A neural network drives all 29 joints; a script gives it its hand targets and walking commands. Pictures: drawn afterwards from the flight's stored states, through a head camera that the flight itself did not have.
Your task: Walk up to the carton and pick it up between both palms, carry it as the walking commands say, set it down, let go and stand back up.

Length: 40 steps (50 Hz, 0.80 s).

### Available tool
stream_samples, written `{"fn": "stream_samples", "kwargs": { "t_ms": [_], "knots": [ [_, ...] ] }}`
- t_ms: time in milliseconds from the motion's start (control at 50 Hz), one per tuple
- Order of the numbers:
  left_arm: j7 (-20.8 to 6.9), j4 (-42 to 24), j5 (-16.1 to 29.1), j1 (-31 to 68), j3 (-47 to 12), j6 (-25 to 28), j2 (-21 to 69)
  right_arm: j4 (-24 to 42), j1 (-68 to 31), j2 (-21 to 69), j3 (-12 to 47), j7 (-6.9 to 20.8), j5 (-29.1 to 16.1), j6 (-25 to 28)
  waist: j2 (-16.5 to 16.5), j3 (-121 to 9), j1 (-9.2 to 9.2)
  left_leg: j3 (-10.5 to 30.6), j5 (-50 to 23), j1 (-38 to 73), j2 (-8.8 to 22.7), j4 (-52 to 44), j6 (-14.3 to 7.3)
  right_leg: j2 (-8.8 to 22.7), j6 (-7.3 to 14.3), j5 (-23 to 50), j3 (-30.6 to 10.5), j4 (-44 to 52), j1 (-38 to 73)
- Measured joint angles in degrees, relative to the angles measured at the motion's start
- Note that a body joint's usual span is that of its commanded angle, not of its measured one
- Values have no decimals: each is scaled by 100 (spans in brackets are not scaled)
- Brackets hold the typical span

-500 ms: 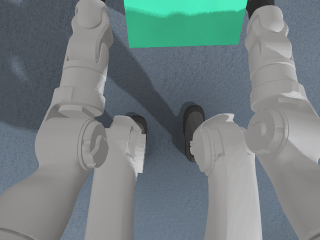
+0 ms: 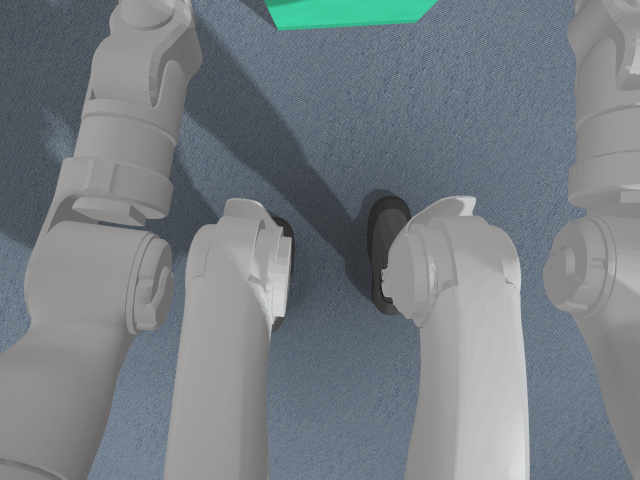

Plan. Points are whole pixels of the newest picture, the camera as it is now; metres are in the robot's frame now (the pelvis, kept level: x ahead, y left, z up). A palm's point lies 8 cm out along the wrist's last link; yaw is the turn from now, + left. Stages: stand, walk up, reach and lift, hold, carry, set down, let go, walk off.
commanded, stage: set down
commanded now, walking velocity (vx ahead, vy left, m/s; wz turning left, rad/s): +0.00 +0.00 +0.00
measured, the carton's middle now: out of the picture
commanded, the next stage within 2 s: let go in 1.02 s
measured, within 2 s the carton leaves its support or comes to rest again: neither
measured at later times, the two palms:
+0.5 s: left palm out of the picture +0.55 +0.15 +0.01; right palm out of the picture +0.54 -0.24 +0.01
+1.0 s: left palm out of the picture +0.55 +0.16 +0.16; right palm out of the picture +0.54 -0.25 +0.15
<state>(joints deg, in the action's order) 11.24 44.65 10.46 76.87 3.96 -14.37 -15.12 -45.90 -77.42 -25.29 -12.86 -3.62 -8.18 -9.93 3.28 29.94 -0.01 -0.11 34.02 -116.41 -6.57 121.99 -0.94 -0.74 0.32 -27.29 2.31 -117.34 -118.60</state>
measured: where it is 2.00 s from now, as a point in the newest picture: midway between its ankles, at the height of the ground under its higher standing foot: (328, 285)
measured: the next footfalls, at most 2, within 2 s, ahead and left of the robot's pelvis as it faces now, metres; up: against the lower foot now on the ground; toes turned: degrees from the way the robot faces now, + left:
none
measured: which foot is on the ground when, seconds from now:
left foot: down 0.00-1.00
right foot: down 0.00-1.00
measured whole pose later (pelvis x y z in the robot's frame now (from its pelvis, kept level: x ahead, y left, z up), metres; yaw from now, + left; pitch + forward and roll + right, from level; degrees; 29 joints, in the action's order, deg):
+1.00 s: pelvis +0.08 +0.00 +0.25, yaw +1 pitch +40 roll +2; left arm 4.6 45.0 7.0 53.8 5.9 -8.9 -12.0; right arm -48.9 -53.2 -21.1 -14.3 2.6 -5.6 -8.1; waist 0.4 -2.8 0.0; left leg 0.5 23.6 -81.5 -6.0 65.3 -0.9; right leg -1.3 0.3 -19.6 -2.8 -65.2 -85.3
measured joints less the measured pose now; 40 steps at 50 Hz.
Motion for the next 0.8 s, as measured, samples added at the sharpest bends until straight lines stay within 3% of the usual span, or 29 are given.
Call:
{"fn": "stream_samples", "kwargs": {
  "t_ms": [120, 300, 580, 800],
  "knots": [
    [2, -77, 1, 1, 1, -191, -1, -680, -20, -1, -1, 0, 0, -274, 0, -589, 1, -6, 63, 195, 1, -215, 0, -11, 0, -74, -35, 183, 177],
    [-97, 38, -8, -220, 0, -118, 26, -827, 260, 17, 0, 65, 0, -204, -18, -1943, 1, -6, 62, 235, 2, -1076, 0, -40, 0, -123, -141, 947, 180],
    [-332, 40, -137, -1778, 18, 179, 299, 184, 2036, 246, -5, 398, 86, -17, -104, -3037, 1, -6, -145, 1341, 2, -2904, 0, -58, 0, -34, -340, 2584, 1221],
    [-546, 37, -154, -1943, 28, 315, 300, -130, 2195, 348, -29, 529, 115, -12, -246, -3258, 0, 1, -521, 2561, 15, -4328, 0, -57, 0, 273, -468, 3887, 2397]
  ]
}}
